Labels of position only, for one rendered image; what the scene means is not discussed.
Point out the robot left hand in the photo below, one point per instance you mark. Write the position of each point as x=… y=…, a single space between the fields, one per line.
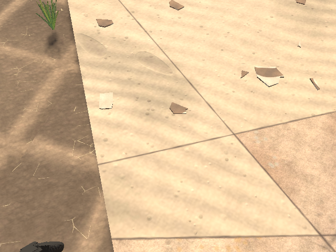
x=43 y=247

